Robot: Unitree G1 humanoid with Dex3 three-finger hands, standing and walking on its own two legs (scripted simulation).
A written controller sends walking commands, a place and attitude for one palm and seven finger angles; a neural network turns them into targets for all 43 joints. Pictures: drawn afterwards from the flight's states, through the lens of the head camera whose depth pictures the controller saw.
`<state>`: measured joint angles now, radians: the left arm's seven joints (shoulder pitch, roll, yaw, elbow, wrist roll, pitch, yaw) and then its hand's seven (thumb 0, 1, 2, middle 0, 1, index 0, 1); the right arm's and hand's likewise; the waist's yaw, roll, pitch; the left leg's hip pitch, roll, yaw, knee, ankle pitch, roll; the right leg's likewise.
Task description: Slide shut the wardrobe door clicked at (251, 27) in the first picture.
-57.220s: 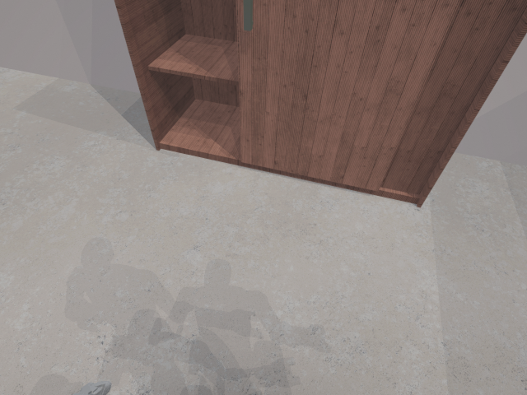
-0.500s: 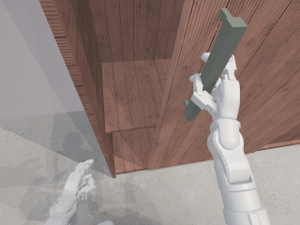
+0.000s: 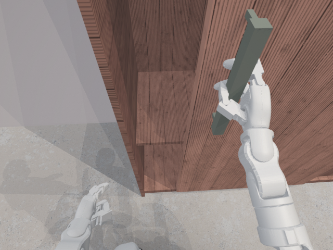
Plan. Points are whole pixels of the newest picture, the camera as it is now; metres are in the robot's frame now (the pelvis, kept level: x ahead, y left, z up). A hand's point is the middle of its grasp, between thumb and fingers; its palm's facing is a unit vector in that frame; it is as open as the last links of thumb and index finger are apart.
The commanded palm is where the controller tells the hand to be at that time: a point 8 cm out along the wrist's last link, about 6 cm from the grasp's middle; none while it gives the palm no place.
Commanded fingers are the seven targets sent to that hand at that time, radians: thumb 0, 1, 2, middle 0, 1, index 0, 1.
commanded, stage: step sideways, sliding the door along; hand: right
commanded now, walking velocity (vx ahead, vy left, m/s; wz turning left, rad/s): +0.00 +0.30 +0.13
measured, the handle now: (230, 85) +0.42 -0.12 +0.16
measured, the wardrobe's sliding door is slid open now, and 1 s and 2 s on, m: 0.18 0.18 0.18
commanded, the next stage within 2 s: stop walking and hold the door there in 1.52 s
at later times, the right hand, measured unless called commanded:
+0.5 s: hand (220, 100) +0.37 -0.09 +0.17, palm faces +0.13 +0.99 -0.07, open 6.6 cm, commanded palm +0.34 -0.07 +0.18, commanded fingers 0.00 -0.90 -0.90 0.45 1.40 0.45 1.40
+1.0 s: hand (220, 100) +0.37 -0.09 +0.17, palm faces +0.14 +0.99 -0.07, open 6.5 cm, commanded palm +0.34 -0.07 +0.18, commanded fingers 0.00 -0.90 -0.90 0.45 1.40 0.45 1.40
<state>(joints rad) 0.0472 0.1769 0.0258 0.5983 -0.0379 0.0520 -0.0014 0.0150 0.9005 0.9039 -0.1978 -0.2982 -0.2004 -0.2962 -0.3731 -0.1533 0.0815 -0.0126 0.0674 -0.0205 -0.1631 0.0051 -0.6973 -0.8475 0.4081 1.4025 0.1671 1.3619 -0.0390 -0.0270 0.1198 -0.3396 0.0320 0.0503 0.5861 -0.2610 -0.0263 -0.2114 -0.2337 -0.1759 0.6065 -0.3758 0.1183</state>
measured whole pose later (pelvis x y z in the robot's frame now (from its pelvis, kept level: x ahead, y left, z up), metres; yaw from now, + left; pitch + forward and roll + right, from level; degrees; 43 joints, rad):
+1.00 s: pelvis -0.02 +0.03 +0.00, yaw -1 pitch +0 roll +1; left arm 0.10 0.19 0.04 0.62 -0.06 0.05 0.01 0.01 0.90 0.90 -0.20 -0.30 -0.20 -0.30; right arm -0.53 -0.15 0.04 0.29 0.12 -0.01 -0.19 0.02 -0.73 -0.82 0.35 1.40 0.17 1.36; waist -0.07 -0.05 0.08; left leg -0.34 0.00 0.08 0.58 -0.23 0.02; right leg -0.21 -0.26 -0.15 0.56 -0.30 0.15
